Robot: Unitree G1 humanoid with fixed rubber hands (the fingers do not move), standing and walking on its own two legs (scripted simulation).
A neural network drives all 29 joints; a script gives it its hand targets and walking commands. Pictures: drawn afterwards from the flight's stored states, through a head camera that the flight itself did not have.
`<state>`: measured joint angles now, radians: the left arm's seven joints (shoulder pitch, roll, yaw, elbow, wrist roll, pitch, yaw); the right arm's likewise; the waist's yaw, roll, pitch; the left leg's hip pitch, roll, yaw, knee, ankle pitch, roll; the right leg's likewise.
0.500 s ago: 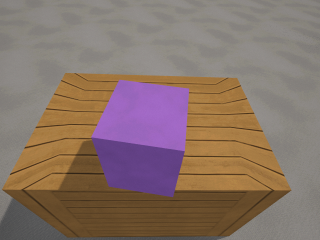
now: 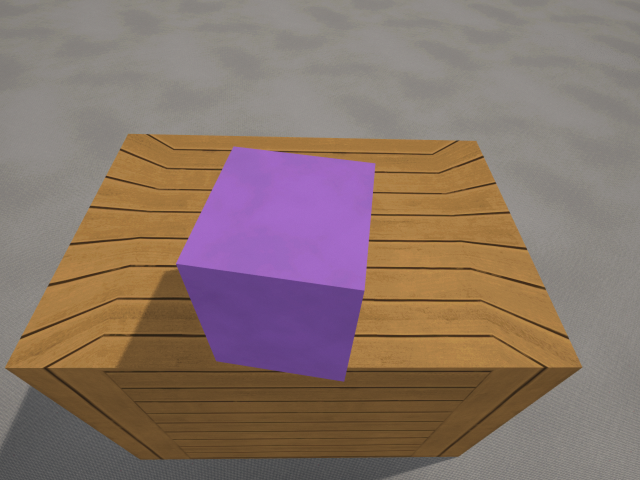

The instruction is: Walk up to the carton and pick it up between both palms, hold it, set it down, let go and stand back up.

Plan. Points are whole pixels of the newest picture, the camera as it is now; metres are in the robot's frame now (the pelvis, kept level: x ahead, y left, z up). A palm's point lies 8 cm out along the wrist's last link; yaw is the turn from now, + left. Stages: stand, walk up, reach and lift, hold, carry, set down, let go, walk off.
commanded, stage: walk up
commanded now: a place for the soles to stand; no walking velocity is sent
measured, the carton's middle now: (290, 268) +0.41 +0.06 +0.01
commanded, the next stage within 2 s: reach and lift in 0.08 s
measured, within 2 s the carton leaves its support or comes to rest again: neither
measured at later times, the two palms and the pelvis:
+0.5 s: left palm (121, 461) +0.18 +0.26 -0.09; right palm out of the picture +0.16 -0.28 -0.12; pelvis +0.01 -0.02 -0.02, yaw +0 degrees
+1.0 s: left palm out of the picture +0.15 +0.29 -0.07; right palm out of the picture +0.10 -0.21 -0.06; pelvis -0.04 +0.02 +0.00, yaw +0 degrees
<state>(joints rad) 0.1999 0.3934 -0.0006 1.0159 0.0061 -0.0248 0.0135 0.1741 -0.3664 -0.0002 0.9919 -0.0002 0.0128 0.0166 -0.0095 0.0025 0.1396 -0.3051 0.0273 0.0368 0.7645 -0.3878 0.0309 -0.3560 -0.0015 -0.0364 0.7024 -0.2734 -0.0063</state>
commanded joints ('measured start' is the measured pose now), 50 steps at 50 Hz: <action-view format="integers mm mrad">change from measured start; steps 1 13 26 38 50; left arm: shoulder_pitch -78 -305 -146 -37 -100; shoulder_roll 211 179 218 132 71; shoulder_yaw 76 123 261 181 96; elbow -48 -620 -663 -695 -773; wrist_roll -4 30 27 0 -40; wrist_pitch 3 530 434 317 190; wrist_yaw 6 -6 -69 -69 -20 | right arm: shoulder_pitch -94 -197 -8 118 58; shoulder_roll -277 -74 47 96 65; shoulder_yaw -79 -180 -29 -41 -92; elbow -78 -214 -420 -463 -710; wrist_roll -9 -111 4 38 15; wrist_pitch -9 -137 -168 -228 -217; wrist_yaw -8 21 -117 -97 -72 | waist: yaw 31 -18 87 58 63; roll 140 -64 -190 -19 272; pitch -49 -127 -262 -265 -264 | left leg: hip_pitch -130 -230 -61 64 -534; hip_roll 140 28 -56 -21 147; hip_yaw -268 49 53 59 18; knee -393 -35 -134 -308 -634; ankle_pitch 34 -58 259 290 -218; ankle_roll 76 -17 -21 -24 62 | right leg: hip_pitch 81 44 325 372 888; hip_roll -54 -15 -80 3 130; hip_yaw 61 -3 115 22 -3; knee -73 33 -61 -186 -21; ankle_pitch -27 -159 469 256 186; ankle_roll -50 -71 50 0 21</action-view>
